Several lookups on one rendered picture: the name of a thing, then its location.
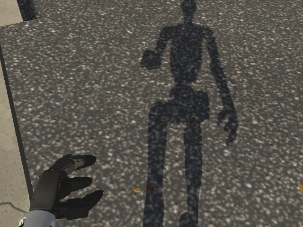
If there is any robot left forearm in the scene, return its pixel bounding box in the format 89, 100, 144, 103
19, 210, 56, 227

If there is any robot left hand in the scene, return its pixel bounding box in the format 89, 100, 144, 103
29, 153, 104, 220

